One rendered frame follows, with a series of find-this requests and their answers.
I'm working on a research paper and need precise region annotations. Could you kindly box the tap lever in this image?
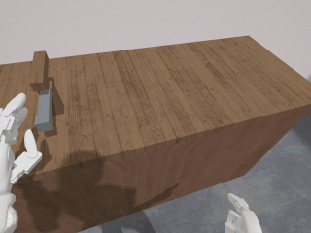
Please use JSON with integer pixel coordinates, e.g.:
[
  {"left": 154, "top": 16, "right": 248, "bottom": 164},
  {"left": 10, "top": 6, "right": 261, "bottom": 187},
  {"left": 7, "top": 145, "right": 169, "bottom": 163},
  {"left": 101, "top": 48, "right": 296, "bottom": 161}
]
[{"left": 34, "top": 89, "right": 53, "bottom": 133}]

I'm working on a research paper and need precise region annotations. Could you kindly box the counter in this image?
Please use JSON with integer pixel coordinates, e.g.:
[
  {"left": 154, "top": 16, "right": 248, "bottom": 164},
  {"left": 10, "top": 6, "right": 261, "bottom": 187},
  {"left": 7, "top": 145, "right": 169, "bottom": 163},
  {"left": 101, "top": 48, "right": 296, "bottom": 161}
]
[{"left": 0, "top": 35, "right": 311, "bottom": 233}]

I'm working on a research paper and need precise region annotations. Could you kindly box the robot right hand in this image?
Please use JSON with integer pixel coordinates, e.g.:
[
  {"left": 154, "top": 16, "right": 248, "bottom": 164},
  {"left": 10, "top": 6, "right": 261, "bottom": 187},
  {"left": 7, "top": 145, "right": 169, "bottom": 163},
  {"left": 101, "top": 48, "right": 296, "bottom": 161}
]
[{"left": 225, "top": 193, "right": 262, "bottom": 233}]

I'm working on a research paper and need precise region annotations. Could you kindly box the robot left hand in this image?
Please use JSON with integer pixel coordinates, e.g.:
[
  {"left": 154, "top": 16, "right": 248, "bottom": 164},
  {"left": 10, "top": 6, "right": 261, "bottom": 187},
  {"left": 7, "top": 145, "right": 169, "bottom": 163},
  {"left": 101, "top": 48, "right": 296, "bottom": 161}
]
[{"left": 0, "top": 93, "right": 42, "bottom": 193}]

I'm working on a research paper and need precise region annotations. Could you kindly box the left robot forearm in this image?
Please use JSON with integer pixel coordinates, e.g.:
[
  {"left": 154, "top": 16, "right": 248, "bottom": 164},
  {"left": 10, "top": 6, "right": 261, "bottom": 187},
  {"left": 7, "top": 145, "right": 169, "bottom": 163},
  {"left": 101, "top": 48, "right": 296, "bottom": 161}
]
[{"left": 0, "top": 192, "right": 18, "bottom": 233}]

